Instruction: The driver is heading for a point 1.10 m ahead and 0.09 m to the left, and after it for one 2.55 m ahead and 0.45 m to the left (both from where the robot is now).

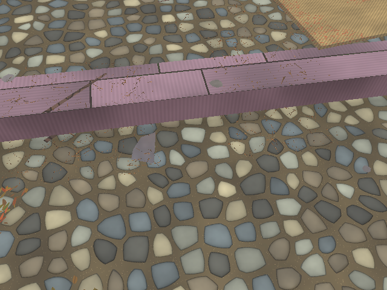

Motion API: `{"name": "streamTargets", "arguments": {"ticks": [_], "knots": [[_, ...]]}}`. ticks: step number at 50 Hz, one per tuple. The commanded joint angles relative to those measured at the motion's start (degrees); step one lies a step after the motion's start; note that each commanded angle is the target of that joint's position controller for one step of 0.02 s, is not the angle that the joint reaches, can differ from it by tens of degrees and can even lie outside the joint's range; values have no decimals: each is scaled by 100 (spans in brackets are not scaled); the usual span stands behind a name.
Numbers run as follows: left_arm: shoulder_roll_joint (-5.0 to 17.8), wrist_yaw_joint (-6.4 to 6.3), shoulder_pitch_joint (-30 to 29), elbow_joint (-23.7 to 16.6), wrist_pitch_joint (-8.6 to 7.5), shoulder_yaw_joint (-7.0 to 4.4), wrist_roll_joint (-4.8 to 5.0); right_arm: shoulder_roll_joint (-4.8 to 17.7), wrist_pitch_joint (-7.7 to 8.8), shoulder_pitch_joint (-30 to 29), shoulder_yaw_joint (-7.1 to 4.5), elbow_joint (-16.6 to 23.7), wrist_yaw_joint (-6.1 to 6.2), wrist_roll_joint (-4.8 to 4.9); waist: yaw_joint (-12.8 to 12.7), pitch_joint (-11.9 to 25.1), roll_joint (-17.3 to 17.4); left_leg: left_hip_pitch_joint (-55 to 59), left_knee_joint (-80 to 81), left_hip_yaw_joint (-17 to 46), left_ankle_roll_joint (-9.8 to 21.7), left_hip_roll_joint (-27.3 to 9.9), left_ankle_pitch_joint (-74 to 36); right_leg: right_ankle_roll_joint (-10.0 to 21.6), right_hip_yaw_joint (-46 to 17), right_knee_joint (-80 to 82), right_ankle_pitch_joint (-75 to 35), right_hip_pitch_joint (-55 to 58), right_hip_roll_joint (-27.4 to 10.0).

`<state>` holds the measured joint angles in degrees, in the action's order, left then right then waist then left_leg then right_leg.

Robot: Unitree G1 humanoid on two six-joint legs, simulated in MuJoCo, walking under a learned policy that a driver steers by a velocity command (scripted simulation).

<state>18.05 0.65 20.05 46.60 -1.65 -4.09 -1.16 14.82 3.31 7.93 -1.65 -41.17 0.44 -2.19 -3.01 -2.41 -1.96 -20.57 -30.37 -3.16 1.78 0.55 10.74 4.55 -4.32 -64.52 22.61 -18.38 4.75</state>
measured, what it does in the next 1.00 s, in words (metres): walks ahead: right foot, then left foot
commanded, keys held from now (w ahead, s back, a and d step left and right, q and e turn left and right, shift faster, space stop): w+e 0.10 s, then w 0.60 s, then w+q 0.06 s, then q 0.24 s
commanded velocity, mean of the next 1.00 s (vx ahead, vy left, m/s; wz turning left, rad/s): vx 0.45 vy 0.00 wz -0.12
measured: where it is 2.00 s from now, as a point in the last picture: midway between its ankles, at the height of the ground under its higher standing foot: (235, 264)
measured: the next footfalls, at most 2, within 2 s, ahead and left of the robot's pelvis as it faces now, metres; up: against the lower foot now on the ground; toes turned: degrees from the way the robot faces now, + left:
right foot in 0.38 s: +0.33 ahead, -0.14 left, +0.00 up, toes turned -12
left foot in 0.92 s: +0.64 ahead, -0.01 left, +0.00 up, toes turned -3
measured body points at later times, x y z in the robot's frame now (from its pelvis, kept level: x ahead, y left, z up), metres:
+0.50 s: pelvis +0.25 -0.06 +0.00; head +0.28 -0.08 +0.45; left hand +0.45 +0.15 -0.10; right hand +0.21 -0.31 -0.14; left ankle +0.14 +0.09 -0.64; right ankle +0.29 -0.14 -0.73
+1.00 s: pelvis +0.50 -0.06 -0.01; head +0.55 -0.06 +0.44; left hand +0.55 +0.19 -0.15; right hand +0.63 -0.33 -0.12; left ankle +0.60 -0.01 -0.73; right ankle +0.33 -0.15 -0.64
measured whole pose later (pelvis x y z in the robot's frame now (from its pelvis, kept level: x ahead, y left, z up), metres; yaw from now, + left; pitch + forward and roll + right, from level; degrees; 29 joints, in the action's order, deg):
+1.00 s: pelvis +0.50 -0.06 -0.01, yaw -3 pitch +1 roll -1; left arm 13.6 -1.4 16.7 52.6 -3.3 -1.7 -0.7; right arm 14.5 3.0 8.0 -2.4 -46.7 -1.2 -0.6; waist -1.6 -5.1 -0.3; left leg -25.4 -32.5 -3.3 6.5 3.6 8.1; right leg 0.8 1.9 -65.4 27.8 -14.4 2.3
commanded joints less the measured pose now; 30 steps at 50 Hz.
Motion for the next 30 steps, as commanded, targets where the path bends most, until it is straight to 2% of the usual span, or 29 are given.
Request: {"name": "streamTargets", "arguments": {"ticks": [1,4,6,9,11,15,17,18,19,20,21,22,23,24,25,26,28,30], "knots": [[321,134,77,-373,86,-42,-112,529,108,617,-158,42,23,48,253,131,780,1184,1893,1665,634,-1562,-16,-118,-45,-278,-368,-1412,-675],[236,232,-264,-563,176,-13,-95,616,262,838,-204,-110,-48,130,229,165,781,1273,2073,1035,737,-1606,-943,-185,14,-171,-754,-1699,-755],[178,271,-650,-707,178,17,-104,627,283,971,-217,-202,-63,122,289,88,692,1370,2199,704,788,-1589,-1107,-247,10,105,-1097,-2016,-802],[25,301,-1142,-850,135,100,-87,630,281,1138,-215,-364,-104,95,360,-28,682,1423,2247,174,742,-1380,-1410,-293,108,1104,-1669,-2004,-731],[-79,331,-1528,-942,94,175,-93,666,275,1214,-218,-447,-120,114,445,-90,711,1355,2258,-134,671,-1288,-1515,-273,365,1959,-1990,-1641,-691],[-26,331,-2045,-1098,55,218,-128,859,185,1659,-252,-728,-92,129,588,-198,736,1836,2083,-199,631,-1533,-1980,-78,755,2880,-1594,-1235,-613],[47,275,-1909,-1059,10,198,-173,975,103,1751,-268,-860,-69,129,480,-82,776,2198,1541,-265,593,-1605,-3176,114,916,3194,-1076,-853,-431],[87,237,-1478,-918,-39,165,-199,1014,64,1760,-265,-914,-59,138,261,178,766,2270,878,-377,542,-1552,-4003,232,994,3454,-996,-263,-250],[182,183,-603,-596,-109,100,-250,941,31,1765,-225,-935,-51,166,-122,688,569,1982,-184,-605,424,-1345,-4112,368,1023,3811,-1232,899,-106],[559,98,395,-355,-149,-21,-348,727,45,1694,-142,-749,-55,182,-526,1412,128,914,-1687,-671,298,-1142,-2491,626,-52,3863,-761,2420,-1069],[1237,13,644,-312,-126,-179,-284,119,63,2065,-9,-440,-157,258,-297,2053,-1382,-1278,-3694,-661,23,-87,1733,1370,-2946,4384,-720,3957,-2829],[1145,-36,591,-324,-90,-200,-38,771,12,1566,-193,-492,-86,134,-442,1881,-542,-1799,-4275,285,92,-142,1904,1345,-3183,4606,-1359,3661,-2751],[876,-61,219,-261,-104,-122,-1,718,42,1233,-200,-384,-104,183,-224,1124,-331,-1981,-4247,442,158,-383,1418,1215,-2182,4589,-2009,3053,-2477],[532,-44,-43,-227,-141,-28,-13,582,83,1169,-152,-407,-124,208,-17,694,-126,-1780,-3858,439,164,-542,1076,1031,-1598,4756,-2515,2347,-2195],[342,-37,-254,-215,-180,27,4,528,40,1213,-154,-480,-136,158,177,464,-124,-1509,-3535,419,129,-651,929,850,-1183,4937,-2671,1881,-1947],[187,-36,-418,-194,-208,78,26,476,-47,1412,-142,-574,-156,78,363,387,-234,-1169,-3347,409,64,-695,830,743,-873,5120,-2712,1482,-1759],[168,-28,-330,-97,-294,85,44,383,-162,1465,-148,-633,-219,24,453,361,-211,-983,-3205,323,-19,-647,661,799,-658,5377,-2844,1235,-1654],[286,-31,-176,47,-341,44,85,323,-199,1123,-148,-543,-265,-1,454,141,-166,-1276,-2929,275,-104,-714,291,866,-492,5654,-2667,1158,-1618]]}}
